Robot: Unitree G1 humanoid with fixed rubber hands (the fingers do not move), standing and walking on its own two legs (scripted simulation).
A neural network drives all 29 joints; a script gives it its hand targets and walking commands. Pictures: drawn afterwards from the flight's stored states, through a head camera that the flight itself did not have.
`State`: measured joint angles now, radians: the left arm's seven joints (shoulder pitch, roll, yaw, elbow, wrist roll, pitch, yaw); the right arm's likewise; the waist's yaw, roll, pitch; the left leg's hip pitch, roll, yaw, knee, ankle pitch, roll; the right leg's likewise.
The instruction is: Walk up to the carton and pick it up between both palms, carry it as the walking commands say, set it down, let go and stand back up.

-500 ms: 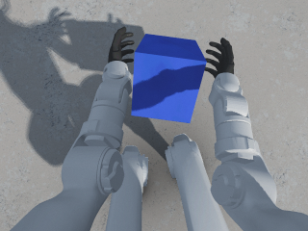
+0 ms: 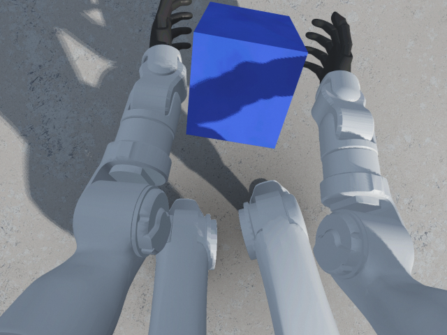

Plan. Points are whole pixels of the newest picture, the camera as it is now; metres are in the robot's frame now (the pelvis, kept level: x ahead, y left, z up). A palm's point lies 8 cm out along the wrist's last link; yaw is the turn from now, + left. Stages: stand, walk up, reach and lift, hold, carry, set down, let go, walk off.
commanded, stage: set down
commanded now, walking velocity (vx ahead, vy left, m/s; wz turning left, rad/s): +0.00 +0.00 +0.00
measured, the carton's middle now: (240, 71) +0.52 -0.09 -0.27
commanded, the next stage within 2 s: none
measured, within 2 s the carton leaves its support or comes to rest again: neither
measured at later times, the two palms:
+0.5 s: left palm (164, 36) +0.56 +0.03 -0.15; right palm (331, 60) +0.49 -0.21 -0.15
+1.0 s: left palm (164, 30) +0.57 +0.03 -0.16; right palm (332, 54) +0.50 -0.22 -0.16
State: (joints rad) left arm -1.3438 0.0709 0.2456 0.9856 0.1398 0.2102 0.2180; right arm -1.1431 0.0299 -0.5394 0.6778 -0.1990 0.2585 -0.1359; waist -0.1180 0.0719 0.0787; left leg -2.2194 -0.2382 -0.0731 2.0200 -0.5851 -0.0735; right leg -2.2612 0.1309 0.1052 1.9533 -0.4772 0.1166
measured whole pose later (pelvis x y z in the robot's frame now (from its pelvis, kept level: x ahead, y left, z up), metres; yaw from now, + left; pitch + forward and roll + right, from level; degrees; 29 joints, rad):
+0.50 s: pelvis +0.00 +0.00 -0.02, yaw -1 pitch +44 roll -3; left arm -1.45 0.09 0.32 1.05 0.23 0.20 0.15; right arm -1.24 0.00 -0.64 0.75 -0.26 0.24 -0.02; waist -0.13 0.06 0.14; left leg -2.25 -0.24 -0.07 2.10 -0.60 -0.06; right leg -2.28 0.11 0.08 2.02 -0.51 0.12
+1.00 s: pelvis +0.01 +0.00 -0.02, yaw -1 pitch +46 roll -3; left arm -1.47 0.09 0.36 1.07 0.29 0.16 0.09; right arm -1.25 0.00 -0.69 0.75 -0.28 0.20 0.02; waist -0.12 0.05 0.12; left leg -2.26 -0.21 -0.07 2.10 -0.63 -0.05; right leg -2.30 0.10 0.06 2.02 -0.53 0.10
